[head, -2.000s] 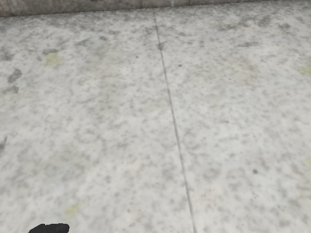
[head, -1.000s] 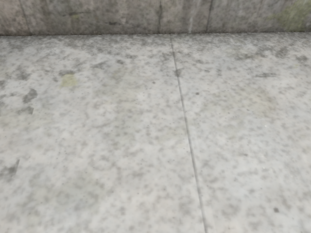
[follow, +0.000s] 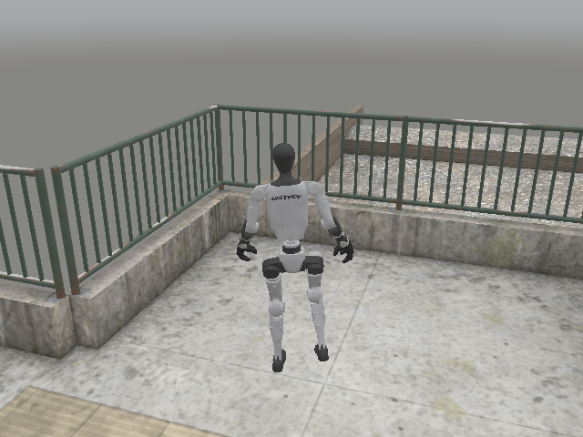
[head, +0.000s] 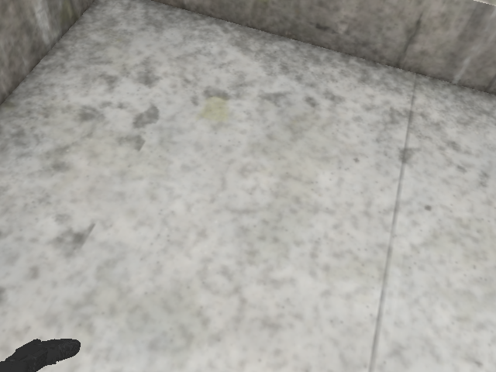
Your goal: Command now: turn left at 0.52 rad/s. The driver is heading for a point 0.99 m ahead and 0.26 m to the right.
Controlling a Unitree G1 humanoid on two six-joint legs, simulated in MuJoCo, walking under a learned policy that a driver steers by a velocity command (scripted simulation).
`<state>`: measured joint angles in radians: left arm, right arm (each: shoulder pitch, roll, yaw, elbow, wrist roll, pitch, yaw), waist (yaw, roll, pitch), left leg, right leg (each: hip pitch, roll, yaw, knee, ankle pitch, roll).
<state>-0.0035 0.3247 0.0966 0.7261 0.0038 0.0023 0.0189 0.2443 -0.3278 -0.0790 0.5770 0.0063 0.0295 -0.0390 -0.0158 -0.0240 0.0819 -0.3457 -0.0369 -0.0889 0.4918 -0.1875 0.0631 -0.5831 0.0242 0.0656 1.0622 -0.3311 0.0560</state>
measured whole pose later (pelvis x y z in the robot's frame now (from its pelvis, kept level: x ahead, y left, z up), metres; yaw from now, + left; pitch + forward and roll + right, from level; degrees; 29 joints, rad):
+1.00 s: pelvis +0.27 -0.17 -0.05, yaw -30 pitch +3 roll -1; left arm -0.04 0.23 0.01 0.53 -0.03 -0.07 -0.07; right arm 0.61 -0.21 -0.01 0.94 0.01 -0.06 -0.01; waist -0.09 -0.02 0.05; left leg 0.22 0.13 0.12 0.46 -0.49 -0.03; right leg -0.62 -0.01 -0.05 0.68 -0.12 -0.09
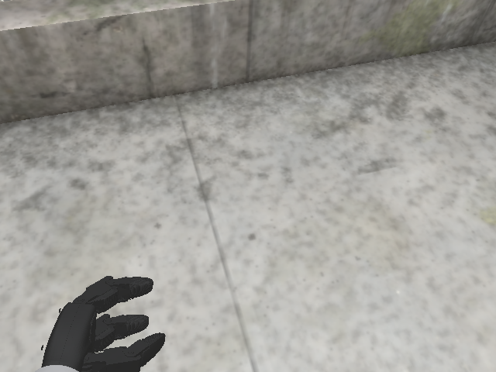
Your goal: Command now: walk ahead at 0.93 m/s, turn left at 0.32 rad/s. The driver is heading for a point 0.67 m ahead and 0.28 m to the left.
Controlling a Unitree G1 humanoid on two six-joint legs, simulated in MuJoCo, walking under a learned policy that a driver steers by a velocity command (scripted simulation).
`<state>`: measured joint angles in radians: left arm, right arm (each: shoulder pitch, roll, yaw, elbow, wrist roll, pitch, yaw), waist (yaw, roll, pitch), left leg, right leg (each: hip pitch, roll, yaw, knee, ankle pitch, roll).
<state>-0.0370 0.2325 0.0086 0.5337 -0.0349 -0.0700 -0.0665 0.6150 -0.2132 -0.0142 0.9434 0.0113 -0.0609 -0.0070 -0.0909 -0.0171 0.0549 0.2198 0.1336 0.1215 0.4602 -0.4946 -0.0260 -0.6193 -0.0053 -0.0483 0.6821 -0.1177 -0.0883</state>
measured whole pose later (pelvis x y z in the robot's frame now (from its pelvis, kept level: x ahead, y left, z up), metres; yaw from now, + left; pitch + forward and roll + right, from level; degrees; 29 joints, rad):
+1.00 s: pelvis +0.79 +0.15 +0.02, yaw +42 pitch +0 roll -2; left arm 0.09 0.25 0.04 0.67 0.02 -0.10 -0.03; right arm 0.26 -0.28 -0.05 0.75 0.02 0.00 -0.01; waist -0.02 0.00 0.10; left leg -0.36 -0.10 -0.19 1.35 -0.53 -0.04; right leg -0.49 0.07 -0.01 0.52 -0.04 -0.04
